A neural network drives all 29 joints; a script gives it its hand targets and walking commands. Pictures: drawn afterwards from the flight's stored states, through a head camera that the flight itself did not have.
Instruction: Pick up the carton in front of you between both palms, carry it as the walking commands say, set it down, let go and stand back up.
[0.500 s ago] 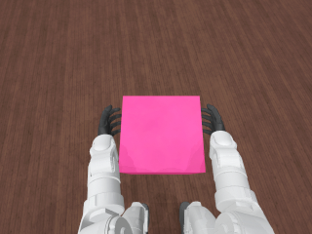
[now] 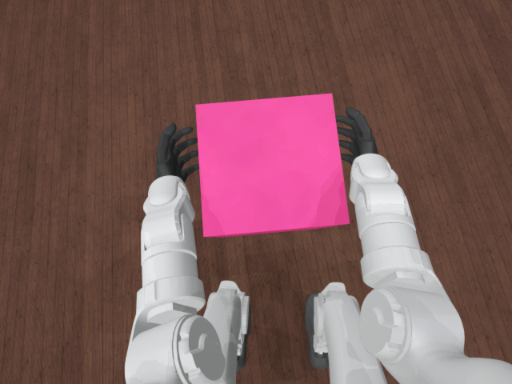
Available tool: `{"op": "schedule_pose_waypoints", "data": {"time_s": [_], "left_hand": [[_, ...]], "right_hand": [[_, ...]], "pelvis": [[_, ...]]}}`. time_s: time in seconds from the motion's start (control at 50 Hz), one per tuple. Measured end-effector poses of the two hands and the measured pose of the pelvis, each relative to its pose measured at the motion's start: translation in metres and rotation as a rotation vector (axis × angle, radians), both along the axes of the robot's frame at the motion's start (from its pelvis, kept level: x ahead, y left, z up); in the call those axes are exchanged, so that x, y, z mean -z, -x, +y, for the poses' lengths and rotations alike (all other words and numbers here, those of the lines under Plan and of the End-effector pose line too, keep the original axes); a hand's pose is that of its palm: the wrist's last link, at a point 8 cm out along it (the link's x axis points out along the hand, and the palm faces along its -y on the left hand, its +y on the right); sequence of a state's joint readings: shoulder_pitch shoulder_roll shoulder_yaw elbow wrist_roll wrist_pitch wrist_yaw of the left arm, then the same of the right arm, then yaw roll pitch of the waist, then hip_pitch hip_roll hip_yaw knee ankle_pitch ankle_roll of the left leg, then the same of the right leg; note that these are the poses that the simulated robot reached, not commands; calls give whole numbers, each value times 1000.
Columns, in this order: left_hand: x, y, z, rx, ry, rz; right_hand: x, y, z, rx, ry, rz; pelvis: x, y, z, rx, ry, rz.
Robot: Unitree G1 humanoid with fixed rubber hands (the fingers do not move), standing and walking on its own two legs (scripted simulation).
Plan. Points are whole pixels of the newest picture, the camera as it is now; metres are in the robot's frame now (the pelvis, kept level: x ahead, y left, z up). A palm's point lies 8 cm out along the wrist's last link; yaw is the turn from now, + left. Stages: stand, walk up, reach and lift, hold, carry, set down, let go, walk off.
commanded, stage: set down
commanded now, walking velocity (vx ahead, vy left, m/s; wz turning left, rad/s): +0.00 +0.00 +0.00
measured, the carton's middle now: (267, 178) +0.45 +0.04 -0.16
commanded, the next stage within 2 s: none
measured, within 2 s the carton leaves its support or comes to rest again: rests again in 1.32 s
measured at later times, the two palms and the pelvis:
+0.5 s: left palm (187, 194) +0.43 +0.20 -0.21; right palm (323, 165) +0.51 -0.08 -0.23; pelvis -0.03 -0.02 -0.14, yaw +2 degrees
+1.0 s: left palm (198, 201) +0.45 +0.22 -0.36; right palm (310, 173) +0.54 -0.07 -0.38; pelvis -0.03 -0.01 -0.22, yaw +3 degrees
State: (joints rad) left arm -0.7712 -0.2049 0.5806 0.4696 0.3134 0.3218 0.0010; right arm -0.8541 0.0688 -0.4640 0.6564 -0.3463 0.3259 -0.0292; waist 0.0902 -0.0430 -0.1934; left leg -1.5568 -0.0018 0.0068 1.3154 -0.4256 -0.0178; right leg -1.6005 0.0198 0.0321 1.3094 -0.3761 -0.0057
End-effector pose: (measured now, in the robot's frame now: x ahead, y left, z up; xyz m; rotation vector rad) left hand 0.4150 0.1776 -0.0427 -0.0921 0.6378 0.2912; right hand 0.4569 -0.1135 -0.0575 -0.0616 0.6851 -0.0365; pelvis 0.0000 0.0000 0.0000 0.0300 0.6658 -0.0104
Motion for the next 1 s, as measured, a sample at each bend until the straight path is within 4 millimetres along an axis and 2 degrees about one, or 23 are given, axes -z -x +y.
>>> {"op": "schedule_pose_waypoints", "data": {"time_s": [0.24, 0.42, 0.56, 0.68, 0.9, 1.0], "left_hand": [[95, -5, 12, -52, -25, 10], [149, -14, 22, -77, -24, 6], [191, -21, 26, -91, -11, 33], [232, -25, 24, -82, -8, 52], [303, -28, 32, -101, -3, 74], [314, -40, 38, -87, -9, 90]], "right_hand": [[101, -22, 16, -65, 4, 4], [154, -42, 28, -92, 13, -1], [191, -58, 33, -139, 46, 20], [230, -65, 31, -147, 48, 39], [304, -79, 40, -198, 55, 57], [324, -86, 44, -212, 57, 66]], "pelvis": [[75, 19, -9, -5, -17, 115], [121, 29, -15, -7, -23, 138], [148, 30, -15, -12, -24, 142], [169, 32, -13, -7, -26, 147], [209, 32, -10, -11, -38, 101], [221, 29, -11, -17, -39, 78]]}}
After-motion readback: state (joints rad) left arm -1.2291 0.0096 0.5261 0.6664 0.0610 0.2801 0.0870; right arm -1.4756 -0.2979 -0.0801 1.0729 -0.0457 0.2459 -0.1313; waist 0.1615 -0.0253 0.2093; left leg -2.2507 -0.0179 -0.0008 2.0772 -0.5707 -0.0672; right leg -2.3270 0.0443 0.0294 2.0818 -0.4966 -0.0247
